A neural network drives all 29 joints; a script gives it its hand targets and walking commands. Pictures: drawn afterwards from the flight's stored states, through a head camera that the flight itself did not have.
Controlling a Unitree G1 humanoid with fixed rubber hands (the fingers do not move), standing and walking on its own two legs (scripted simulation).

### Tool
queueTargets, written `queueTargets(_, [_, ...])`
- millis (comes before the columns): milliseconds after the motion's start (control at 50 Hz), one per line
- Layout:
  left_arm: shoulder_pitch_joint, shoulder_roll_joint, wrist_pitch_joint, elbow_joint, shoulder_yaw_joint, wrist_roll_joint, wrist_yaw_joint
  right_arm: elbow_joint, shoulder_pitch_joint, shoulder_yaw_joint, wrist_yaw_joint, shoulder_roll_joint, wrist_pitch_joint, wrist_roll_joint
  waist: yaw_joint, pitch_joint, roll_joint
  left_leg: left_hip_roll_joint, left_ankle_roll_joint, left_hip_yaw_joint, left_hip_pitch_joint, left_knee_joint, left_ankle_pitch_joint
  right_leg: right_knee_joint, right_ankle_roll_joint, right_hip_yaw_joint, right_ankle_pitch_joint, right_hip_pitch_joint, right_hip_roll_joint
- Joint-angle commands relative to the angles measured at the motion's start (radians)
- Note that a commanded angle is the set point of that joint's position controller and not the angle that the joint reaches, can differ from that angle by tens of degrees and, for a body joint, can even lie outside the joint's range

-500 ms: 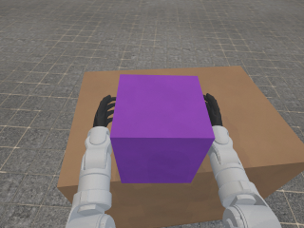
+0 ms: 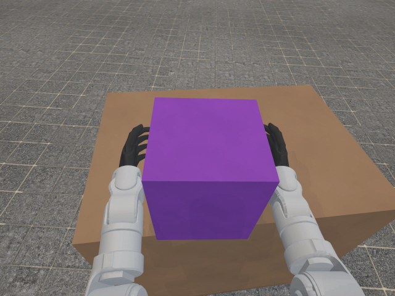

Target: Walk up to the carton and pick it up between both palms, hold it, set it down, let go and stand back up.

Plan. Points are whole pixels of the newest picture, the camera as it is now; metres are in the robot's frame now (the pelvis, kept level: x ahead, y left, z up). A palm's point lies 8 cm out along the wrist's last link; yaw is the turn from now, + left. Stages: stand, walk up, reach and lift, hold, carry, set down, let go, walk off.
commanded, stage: reach and lift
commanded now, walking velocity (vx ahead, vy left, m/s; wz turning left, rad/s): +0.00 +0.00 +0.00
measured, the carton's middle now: (204, 173) +0.35 +0.00 +0.06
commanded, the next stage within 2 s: none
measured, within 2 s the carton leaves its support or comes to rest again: leaves its support in 0.30 s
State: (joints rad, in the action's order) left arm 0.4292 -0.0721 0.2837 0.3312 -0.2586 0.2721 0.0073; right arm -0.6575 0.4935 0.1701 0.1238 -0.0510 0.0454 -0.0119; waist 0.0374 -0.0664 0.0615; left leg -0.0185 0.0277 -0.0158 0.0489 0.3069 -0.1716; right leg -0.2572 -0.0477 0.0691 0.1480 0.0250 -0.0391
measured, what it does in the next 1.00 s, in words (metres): stands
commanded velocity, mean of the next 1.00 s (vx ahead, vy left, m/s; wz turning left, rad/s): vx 0.00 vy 0.00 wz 0.00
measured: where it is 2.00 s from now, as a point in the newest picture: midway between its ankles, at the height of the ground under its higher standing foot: outside the picture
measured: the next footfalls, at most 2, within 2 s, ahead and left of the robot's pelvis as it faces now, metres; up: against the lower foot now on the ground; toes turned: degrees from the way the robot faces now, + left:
none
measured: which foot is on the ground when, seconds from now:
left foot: down 0.00-1.00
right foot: down 0.00-1.00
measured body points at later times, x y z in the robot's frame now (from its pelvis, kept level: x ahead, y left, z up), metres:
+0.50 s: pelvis -0.02 +0.00 +0.00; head -0.02 +0.02 +0.45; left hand +0.37 +0.14 +0.12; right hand +0.35 -0.16 +0.11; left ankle +0.00 +0.10 -0.75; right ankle +0.00 -0.09 -0.75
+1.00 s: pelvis -0.03 +0.00 +0.00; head -0.05 +0.03 +0.45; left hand +0.37 +0.15 +0.15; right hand +0.36 -0.16 +0.14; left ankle +0.00 +0.10 -0.75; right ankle +0.00 -0.09 -0.75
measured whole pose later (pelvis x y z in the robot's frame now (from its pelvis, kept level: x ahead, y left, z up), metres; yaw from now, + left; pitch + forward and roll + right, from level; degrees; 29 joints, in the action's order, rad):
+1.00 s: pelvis -0.03 +0.00 +0.00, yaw +1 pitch -6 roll +0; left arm 0.63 -0.04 0.48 0.34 -0.28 0.28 0.01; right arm -0.75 0.66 0.19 0.13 -0.01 -0.02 0.04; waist 0.06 -0.04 0.07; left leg -0.02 0.03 -0.01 0.09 0.33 -0.14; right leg -0.30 -0.05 0.09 0.13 0.07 -0.03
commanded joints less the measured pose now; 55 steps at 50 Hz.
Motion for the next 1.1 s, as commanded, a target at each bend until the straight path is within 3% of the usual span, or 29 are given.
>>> queueTargets(0, [0.488,-0.501,-0.012,-0.091,0.433,-0.060,-0.124,0.162,0.461,-0.382,-0.113,-0.472,0.054,-0.008,0.018,0.388,-0.082,0.018,-0.066,-0.019,-0.076,-0.005,0.329,-0.025,0.067,0.003,-0.382,-0.141,0.028])
queueTargets(260, [0.639,-0.531,-0.060,-0.165,0.505,-0.094,-0.095,0.245,0.593,-0.456,-0.091,-0.492,0.107,0.032,0.027,0.505,-0.074,0.014,-0.065,0.007,-0.073,0.019,0.346,-0.053,0.069,-0.003,-0.479,-0.158,0.028])
queueTargets(380, [0.712,-0.527,-0.082,-0.160,0.501,-0.083,-0.080,0.260,0.685,-0.458,-0.083,-0.477,0.144,0.032,0.013,0.553,-0.055,0.014,-0.052,0.006,-0.080,0.012,0.306,-0.049,0.072,-0.005,-0.452,-0.145,0.028])
queueTargets(580, [0.764,-0.469,0.039,-0.051,0.365,-0.022,-0.104,0.173,0.798,-0.376,-0.085,-0.443,0.081,0.007,-0.021,0.446,-0.029,0.015,0.001,-0.026,-0.066,-0.064,0.065,0.007,0.074,0.006,-0.148,-0.089,0.042])
queueTargets(800, [0.875,-0.533,0.099,-0.084,0.410,-0.061,-0.087,0.152,0.892,-0.301,-0.105,-0.459,0.058,0.010,0.032,0.516,-0.085,0.019,-0.017,-0.017,-0.093,-0.028,0.096,-0.004,0.063,0.029,-0.079,-0.049,0.030])
queueTargets(920, [0.864,-0.535,0.150,-0.107,0.420,-0.080,-0.092,0.208,0.935,-0.329,-0.095,-0.459,0.025,0.053,0.048,0.534,-0.068,0.012,-0.019,-0.008,-0.098,-0.008,0.148,-0.021,0.070,0.028,-0.159,-0.083,0.028])
queueTargets(1080, [0.844,-0.485,0.234,-0.177,0.396,-0.075,-0.113,0.292,0.944,-0.420,-0.068,-0.460,-0.066,0.144,0.039,0.508,-0.034,0.001,-0.014,-0.003,-0.100,0.002,0.199,-0.039,0.091,0.010,-0.294,-0.150,0.027])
